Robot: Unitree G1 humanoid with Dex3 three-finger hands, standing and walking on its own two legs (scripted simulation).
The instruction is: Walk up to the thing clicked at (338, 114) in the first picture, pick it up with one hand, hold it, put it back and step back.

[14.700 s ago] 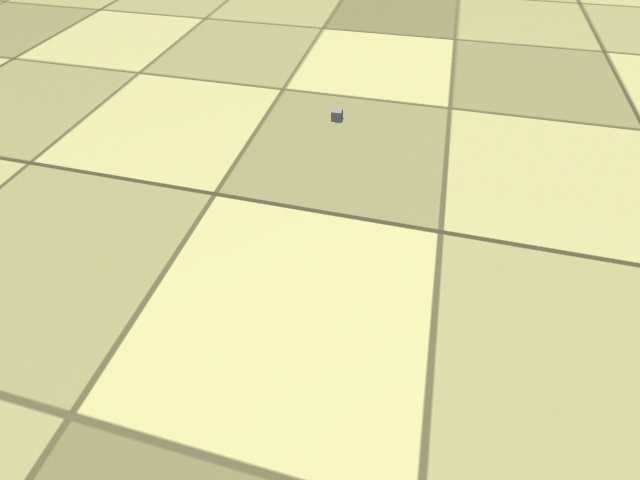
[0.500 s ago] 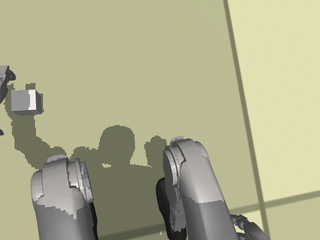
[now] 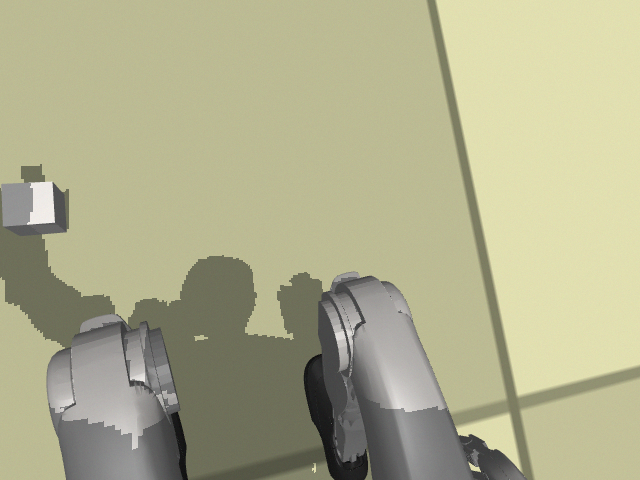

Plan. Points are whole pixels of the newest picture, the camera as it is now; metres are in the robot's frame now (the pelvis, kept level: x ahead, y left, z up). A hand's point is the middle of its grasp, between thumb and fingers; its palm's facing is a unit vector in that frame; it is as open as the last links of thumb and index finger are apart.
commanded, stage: rise first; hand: left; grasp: from above
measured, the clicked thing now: (35, 209) +0.48 +0.31 -0.28
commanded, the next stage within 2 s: approach in 0.54 s
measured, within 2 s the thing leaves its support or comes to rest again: neither
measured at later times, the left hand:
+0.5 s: hand out of the picture +0.43 +0.36 -0.16, palm faces -0.46 -0.05 -0.88, open 14.3 cm
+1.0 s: hand out of the picture +0.47 +0.31 -0.15, palm faces -0.42 -0.03 -0.91, open 14.0 cm
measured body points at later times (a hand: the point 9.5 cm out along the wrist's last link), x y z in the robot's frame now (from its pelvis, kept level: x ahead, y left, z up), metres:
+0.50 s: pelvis +0.00 +0.00 +0.01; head +0.24 +0.10 +0.37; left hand +0.45 +0.36 -0.11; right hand +0.09 -0.27 -0.09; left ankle +0.07 +0.14 -0.28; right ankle +0.10 -0.13 -0.28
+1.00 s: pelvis +0.00 +0.00 +0.01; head +0.23 +0.10 +0.38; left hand +0.49 +0.31 -0.10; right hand +0.06 -0.26 -0.08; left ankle +0.07 +0.14 -0.28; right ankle +0.10 -0.13 -0.28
